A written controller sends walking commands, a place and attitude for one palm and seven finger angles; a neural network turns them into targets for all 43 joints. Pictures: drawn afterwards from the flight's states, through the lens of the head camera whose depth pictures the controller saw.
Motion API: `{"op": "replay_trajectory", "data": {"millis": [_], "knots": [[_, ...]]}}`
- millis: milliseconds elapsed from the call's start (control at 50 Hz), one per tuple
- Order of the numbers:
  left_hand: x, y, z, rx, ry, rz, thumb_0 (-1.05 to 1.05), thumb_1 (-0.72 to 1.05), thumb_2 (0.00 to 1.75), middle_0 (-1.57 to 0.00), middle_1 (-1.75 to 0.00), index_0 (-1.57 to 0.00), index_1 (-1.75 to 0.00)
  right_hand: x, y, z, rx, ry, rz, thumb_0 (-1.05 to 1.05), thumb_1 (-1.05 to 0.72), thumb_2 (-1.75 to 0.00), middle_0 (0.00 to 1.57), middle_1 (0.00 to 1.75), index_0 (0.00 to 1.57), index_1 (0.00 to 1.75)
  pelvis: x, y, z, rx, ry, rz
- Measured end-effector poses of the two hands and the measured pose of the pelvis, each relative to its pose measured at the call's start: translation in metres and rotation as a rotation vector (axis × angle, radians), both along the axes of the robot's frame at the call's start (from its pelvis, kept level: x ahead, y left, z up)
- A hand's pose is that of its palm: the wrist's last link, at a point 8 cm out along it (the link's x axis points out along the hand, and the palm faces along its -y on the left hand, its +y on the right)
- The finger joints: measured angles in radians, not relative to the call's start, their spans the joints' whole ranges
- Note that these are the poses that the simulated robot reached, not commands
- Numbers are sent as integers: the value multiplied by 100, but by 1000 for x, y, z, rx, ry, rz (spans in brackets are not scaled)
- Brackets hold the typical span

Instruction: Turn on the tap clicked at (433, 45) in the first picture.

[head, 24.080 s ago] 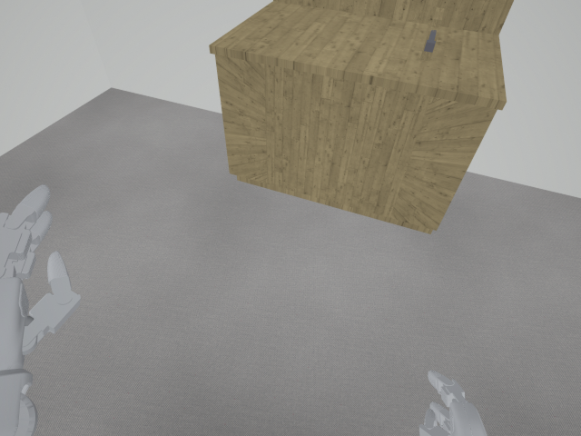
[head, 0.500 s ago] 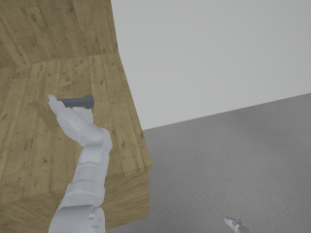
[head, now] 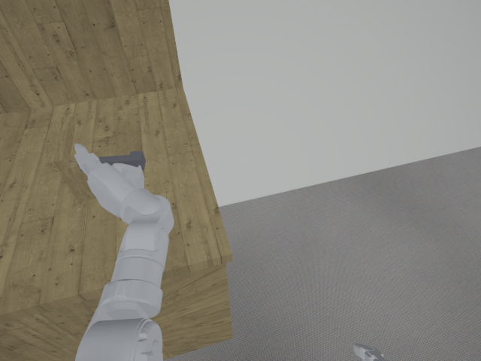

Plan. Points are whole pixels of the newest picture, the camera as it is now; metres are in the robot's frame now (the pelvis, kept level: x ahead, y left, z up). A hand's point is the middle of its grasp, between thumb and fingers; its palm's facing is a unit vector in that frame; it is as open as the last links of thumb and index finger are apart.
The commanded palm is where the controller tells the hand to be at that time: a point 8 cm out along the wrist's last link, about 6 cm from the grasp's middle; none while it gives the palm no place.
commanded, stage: lift the hand up off the lever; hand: left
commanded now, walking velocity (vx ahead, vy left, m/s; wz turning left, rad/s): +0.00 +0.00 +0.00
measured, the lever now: (137, 160) +0.47 +0.23 +0.07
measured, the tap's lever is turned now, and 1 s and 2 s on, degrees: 80 80 80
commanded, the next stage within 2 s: draw the hand back beside the body in 1.14 s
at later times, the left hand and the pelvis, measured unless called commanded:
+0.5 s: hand (139, 167) +0.40 +0.19 +0.13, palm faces +0.80 -0.59 -0.07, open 7.8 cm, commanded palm +0.34 +0.21 +0.14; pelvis +0.01 +0.00 +0.01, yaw +0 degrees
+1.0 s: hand (143, 159) +0.40 +0.18 +0.15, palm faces +0.79 -0.61 -0.07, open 7.8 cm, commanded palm +0.34 +0.20 +0.15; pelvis +0.01 -0.01 +0.01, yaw +0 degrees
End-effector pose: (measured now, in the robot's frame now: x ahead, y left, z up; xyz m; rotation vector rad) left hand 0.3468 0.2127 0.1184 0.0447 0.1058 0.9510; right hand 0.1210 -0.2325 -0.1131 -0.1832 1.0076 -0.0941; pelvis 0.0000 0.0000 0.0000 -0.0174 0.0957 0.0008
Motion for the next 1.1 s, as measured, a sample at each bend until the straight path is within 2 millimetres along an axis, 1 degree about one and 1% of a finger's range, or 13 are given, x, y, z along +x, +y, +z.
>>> {"op": "replay_trajectory", "data": {"millis": [180,280,400,580,780,940,1100], "knots": [[4,-7,2,-21,15,-2,2,90,90,-16,-15,-15,-15,7,-4,4,-12,-18,0,1,-90,-89,20,30,20,30,-1,-2,2,3,-2,0],[7,-5,7,-15,11,2,2,90,90,-16,-15,-15,-15,12,-4,6,-5,-30,-7,1,-90,-89,20,30,20,30,3,-3,3,7,-3,-6],[2,-2,12,-13,0,-3,2,90,90,-16,-15,-15,-15,19,-2,7,3,-35,0,1,-90,-89,20,30,20,30,7,-3,5,10,-16,-5],[-5,-5,16,-25,1,-18,2,90,90,-16,-15,-15,-15,37,3,14,5,-68,20,1,-90,-89,20,30,20,30,11,-2,8,12,-37,-3],[0,-12,28,-17,6,-38,2,90,90,-16,-15,-15,-15,57,11,21,19,-115,47,1,-90,-89,20,30,20,30,11,-3,10,15,-47,-1],[-1,-15,31,-27,14,-38,2,90,90,-16,-15,-15,-15,60,12,22,29,-118,52,1,-90,-89,20,30,20,30,13,-4,11,19,-54,-4],[-10,-11,34,-23,4,-31,2,90,90,-16,-15,-15,-15,56,7,23,26,-112,43,1,-90,-89,20,30,20,30,13,-7,13,21,-69,-5]]}}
